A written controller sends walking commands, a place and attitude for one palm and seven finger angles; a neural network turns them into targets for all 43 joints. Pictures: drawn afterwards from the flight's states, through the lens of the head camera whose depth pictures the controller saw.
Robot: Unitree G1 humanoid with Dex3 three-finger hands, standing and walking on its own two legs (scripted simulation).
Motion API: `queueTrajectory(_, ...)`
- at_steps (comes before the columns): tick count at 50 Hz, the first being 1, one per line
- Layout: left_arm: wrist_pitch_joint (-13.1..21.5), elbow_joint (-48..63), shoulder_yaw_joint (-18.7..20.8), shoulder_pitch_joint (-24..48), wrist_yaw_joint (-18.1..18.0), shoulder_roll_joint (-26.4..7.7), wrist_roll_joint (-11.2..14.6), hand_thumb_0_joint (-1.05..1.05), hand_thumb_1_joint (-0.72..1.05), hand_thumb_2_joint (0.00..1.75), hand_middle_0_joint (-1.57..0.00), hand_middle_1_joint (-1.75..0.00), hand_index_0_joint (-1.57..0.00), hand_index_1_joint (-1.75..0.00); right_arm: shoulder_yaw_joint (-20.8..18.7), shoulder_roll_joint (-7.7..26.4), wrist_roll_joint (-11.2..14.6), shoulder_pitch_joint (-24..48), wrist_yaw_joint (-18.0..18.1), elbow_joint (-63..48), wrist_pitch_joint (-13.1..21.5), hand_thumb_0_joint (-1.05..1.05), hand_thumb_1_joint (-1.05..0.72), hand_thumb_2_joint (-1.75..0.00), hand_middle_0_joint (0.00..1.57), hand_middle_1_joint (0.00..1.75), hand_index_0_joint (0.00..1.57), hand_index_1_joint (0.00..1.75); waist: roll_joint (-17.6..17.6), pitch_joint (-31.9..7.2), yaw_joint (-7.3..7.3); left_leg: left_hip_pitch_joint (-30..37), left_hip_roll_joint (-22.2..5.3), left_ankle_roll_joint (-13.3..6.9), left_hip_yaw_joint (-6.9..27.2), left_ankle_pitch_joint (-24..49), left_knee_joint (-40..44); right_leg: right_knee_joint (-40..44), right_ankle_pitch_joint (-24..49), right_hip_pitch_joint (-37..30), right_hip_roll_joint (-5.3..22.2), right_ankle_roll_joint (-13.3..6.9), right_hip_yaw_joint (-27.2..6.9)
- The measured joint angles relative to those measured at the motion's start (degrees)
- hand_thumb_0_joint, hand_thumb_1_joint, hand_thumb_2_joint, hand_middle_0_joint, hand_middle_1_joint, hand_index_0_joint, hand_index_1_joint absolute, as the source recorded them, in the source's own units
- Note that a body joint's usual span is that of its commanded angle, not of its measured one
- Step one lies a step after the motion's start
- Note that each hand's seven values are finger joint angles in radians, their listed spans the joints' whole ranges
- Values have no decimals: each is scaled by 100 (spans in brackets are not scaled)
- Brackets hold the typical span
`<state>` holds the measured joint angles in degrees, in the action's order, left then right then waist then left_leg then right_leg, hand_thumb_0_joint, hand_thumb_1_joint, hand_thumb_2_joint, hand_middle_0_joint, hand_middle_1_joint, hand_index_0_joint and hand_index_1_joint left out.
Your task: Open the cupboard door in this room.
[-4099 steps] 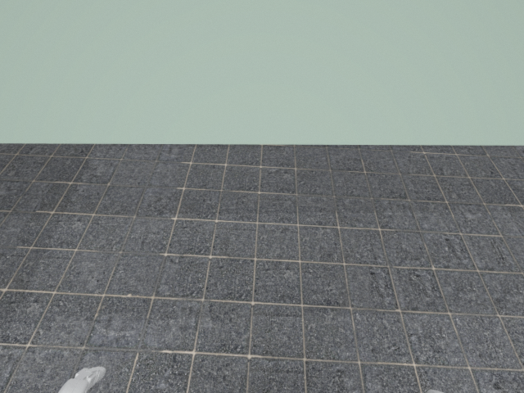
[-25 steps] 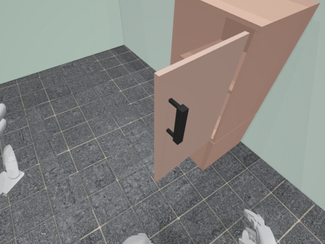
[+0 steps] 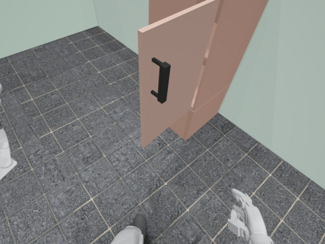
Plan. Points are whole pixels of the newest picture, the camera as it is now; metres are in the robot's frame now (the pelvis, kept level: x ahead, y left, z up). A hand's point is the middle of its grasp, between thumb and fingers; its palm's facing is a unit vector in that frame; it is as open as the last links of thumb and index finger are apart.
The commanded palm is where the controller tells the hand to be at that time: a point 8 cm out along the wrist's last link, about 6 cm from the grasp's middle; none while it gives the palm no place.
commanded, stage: stop stepping back and stand still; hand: left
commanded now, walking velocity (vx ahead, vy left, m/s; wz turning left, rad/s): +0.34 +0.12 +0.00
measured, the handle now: (158, 81) +0.59 +0.05 +0.04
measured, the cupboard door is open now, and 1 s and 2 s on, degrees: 93 93 93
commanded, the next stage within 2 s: let the arm hang, fingers relaxed in 0.82 s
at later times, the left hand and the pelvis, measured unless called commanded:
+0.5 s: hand out of the picture +0.11 +0.25 +0.20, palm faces +0.44 -0.75 -0.49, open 7.4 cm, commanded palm +0.06 +0.29 +0.20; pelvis -0.07 -0.01 +0.03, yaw +2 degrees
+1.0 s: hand out of the picture +0.11 +0.30 +0.10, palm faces +0.31 -0.80 -0.51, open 7.4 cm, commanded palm none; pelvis -0.09 +0.03 +0.01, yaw +4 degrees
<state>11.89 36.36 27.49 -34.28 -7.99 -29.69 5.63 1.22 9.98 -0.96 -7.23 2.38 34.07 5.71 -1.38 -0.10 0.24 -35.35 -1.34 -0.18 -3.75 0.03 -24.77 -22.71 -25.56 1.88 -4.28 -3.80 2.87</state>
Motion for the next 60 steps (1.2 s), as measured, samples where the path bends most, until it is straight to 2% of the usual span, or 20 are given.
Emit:
queueTrajectory(3, -92, -49, -101, -285, 54, -2, -12, 1, 89, 90, -22, -30, -21, -30, -2, 111, 58, -407, 31, 322, -144, 1, -90, -90, 20, 30, 20, 30, 143, -179, -93, 256, 25, 39, 157, -820, -1185, -269, -165, -162, -58, 68, -71)
queueTrajectory(5, -113, -125, -66, -362, 31, 51, -51, 1, 89, 90, -22, -30, -21, -30, 3, 131, 129, -777, 75, 460, -179, 1, -90, -90, 20, 30, 20, 30, 31, -450, -119, 726, 123, -136, 97, -960, -1160, -426, -303, -245, 38, 103, -144)
queueTrajectory(8, -155, -711, -147, 240, -23, 365, -119, 1, 89, 90, -22, -30, -21, -30, -22, 236, 181, -950, 182, 589, -138, 1, -90, -90, 20, 30, 20, 30, -23, -418, -56, 1031, 268, -336, 14, -862, -1004, -1395, -257, 3, 241, 324, -76)
queueTrajectory(11, -349, -1416, -262, 910, -92, 590, -184, 1, 89, 90, -21, -30, -21, -30, -64, 290, 122, -887, 222, 589, -48, 1, -90, -90, 20, 30, 20, 30, 104, -317, 111, 1195, 289, -315, 35, -592, -696, -2447, -487, 688, 203, 319, -192)
queueTrajectory(14, -481, -1618, -328, 1075, -81, 509, -212, 1, 89, 90, -21, -30, -20, -30, -80, 193, 114, -817, 208, 413, -14, 1, -90, -90, 20, 30, 20, 30, 77, -183, 319, 1138, 315, -150, 95, -722, -523, -1752, -687, 900, 200, 174, -65)
queueTrajectory(15, -474, -1532, -362, 991, -61, 478, -236, 1, 89, 90, -21, -30, -20, -30, -98, 178, 134, -805, 185, 315, -18, 1, -90, -90, 20, 30, 20, 30, 85, -122, 382, 946, 303, -74, 114, -1216, -823, -1552, -320, 942, 206, 89, 17)
queueTrajectory(17, -400, -1192, -484, 606, 15, 534, -279, 2, 89, 90, -21, -30, -20, -30, -145, 188, 117, -811, 123, 319, -79, 1, -90, -90, 20, 30, 20, 30, 66, -120, 358, 388, 360, 86, 272, -1848, -2422, -1525, 340, 1106, 224, -44, 79)
queueTrajectory(19, -261, -845, -573, 96, 100, 662, -306, 2, 89, 90, -21, -30, -21, -30, -177, 205, 92, -887, 78, 473, -158, 1, -90, -90, 20, 30, 20, 30, -30, -299, 219, 44, 390, 159, 322, -1754, -3836, -1320, 521, 1173, 249, -77, -25)
queueTrajectory(21, -51, -709, -572, -268, 123, 702, -372, 2, 89, 90, -21, -30, -21, -30, -198, 211, 76, -1030, 109, 540, -170, 1, -90, -90, 20, 30, 20, 30, -103, -479, 110, 58, 256, 158, 275, -1538, -4238, -900, 729, 1140, 274, -61, -86)
queueTrajectory(26, 225, -1151, -419, 138, -47, 567, -497, 1, 88, 90, -22, -30, -21, -30, -295, 362, 61, -1199, 321, 549, 73, 1, -90, -90, 20, 30, 20, 30, -38, -442, -46, 991, -72, -27, 129, -1801, -2451, -361, 1104, 1121, 434, 14, 49)
queueTrajectory(30, 119, -1360, -372, 522, -224, 709, -433, 1, 89, 90, -22, -30, -21, -30, -350, 561, 67, -1064, 370, 484, 205, 1, -90, -90, 20, 30, 20, 30, 201, -290, -82, 2129, -137, -204, 14, -1813, -524, -679, 948, 1277, 496, 135, 150)
queueTrajectory(31, 93, -1319, -363, 539, -247, 739, -404, 1, 89, 90, -21, -30, -21, -30, -369, 580, 69, -989, 365, 445, 218, 1, -90, -90, 20, 30, 20, 30, 264, -244, -57, 2270, -161, -134, 55, -1565, -282, -873, 851, 1359, 489, 170, 175)
queueTrajectory(33, 38, -1278, -360, 559, -266, 750, -374, 1, 89, 90, -21, -30, -21, -30, -367, 462, 105, -785, 332, 412, 193, 1, -90, -90, 20, 30, 20, 30, 140, -95, -55, 2302, -69, 90, -21, -1591, -435, -1226, 726, 1438, 598, 257, 54)
queueTrajectory(35, 6, -1250, -396, 484, -223, 747, -384, 1, 89, 90, -21, -30, -20, -30, -297, 316, 113, -673, 270, 351, 211, 1, -90, -90, 20, 30, 20, 30, 78, -70, -25, 2327, -40, 166, -61, -1751, -566, -1296, 572, 1389, 619, 276, -18)
queueTrajectory(40, -16, -995, -511, 391, -110, 736, -410, 2, 89, 90, -21, -30, -21, -30, -90, 66, 139, -477, 133, 210, 229, 1, -90, -90, 20, 30, 20, 30, 249, 44, 54, 2244, -221, 191, 78, -1881, -802, -1034, 736, 1216, 444, 214, 126)
queueTrajectory(46, 80, -878, -417, 229, -89, 656, -334, 1, 89, 90, -21, -30, -21, -30, -16, -5, 139, -344, 77, 137, 44, 1, -90, -90, 20, 30, 20, 30, 168, 146, 52, 2270, -181, 173, 44, -1773, -638, -850, 883, 1192, 473, 269, 90)
queueTrajectory(48, 53, -1701, -782, 636, 130, 573, -485, 1, 89, 90, -21, -30, -21, -30, -118, 161, 145, -315, -122, 416, 210, 1, -90, -90, 20, 30, 20, 30, 251, 37, -23, 2082, -108, 114, 74, -1726, -694, -990, 930, 1396, 552, 321, 108)
queueTrajectory(50, -467, -3004, -1305, 1226, 424, 666, -609, 0, 89, 90, -21, -30, -20, -30, -162, 417, 90, -175, -259, 731, 32, 1, -90, -90, 20, 30, 20, 30, 366, -45, -80, 1872, 18, 36, 78, -1723, -827, -1232, 836, 1636, 661, 350, 30)
queueTrajectory(54, -1256, -5713, -2111, 1931, 720, 1209, -720, 0, 90, 90, -20, -30, -19, -30, -194, 680, -23, 83, -292, 1155, -322, 1, -90, -90, 20, 30, 20, 30, 546, 95, 14, 1683, 123, -42, 51, -1714, -1002, -1461, 784, 1848, 741, 450, -91)
queueTrajectory(60, -1480, -8025, -2823, 1861, 819, 1911, -707, 1, 91, 90, -20, -30, -19, -30, -173, 453, -49, -236, -233, 1657, -656, 1, -90, -90, 20, 30, 20, 30, 53, 405, 144, 1840, 105, 28, 144, -1549, -840, -1284, 911, 1648, 717, 358, 6)
